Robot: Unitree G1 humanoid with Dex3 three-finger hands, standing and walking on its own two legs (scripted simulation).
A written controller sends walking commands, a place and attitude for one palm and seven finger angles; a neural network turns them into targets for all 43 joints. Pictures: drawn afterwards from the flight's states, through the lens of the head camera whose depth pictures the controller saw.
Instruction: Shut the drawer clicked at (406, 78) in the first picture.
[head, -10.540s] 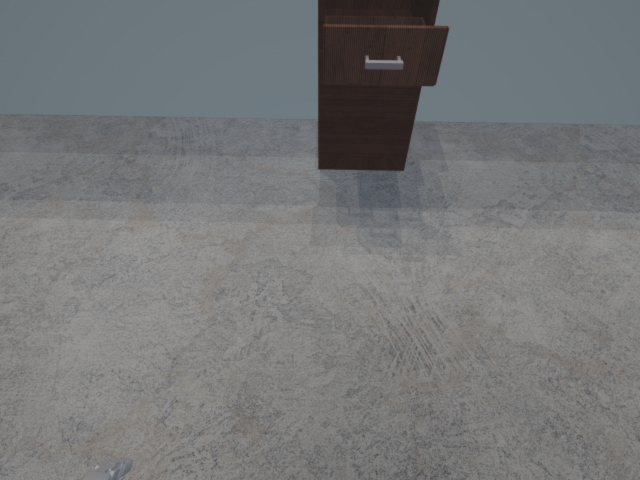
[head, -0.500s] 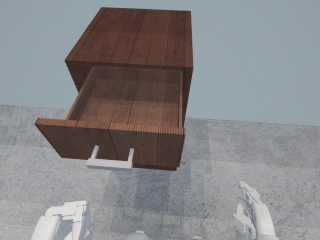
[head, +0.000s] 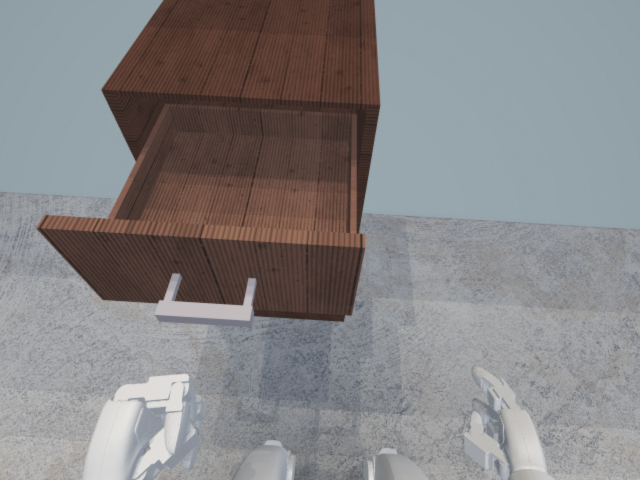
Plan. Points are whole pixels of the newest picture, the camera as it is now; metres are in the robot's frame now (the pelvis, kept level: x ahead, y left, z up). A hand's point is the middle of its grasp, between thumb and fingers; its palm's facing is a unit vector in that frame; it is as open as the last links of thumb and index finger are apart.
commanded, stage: bring the fist close to the handle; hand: left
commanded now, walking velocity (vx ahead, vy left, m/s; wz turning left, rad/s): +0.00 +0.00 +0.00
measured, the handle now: (209, 299) +0.33 +0.17 +0.02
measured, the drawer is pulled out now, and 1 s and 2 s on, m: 0.26 0.26 0.20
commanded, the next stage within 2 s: push the drawer shut in 0.90 s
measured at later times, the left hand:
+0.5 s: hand (210, 400) +0.21 +0.14 +0.02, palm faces -0.02 -1.00 -0.02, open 3.3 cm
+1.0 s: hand (217, 397) +0.21 +0.13 +0.01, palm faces -0.03 -1.00 -0.01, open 3.3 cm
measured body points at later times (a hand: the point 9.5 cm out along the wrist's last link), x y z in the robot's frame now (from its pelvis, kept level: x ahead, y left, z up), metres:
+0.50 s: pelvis +0.00 +0.00 -0.03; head +0.09 +0.01 +0.42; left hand +0.21 +0.19 +0.02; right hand +0.20 -0.23 -0.10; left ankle +0.01 +0.10 -0.64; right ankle +0.02 -0.11 -0.64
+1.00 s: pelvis +0.00 +0.00 -0.03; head +0.10 +0.02 +0.41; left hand +0.21 +0.19 +0.02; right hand +0.20 -0.22 -0.11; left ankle +0.01 +0.10 -0.64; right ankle +0.02 -0.11 -0.64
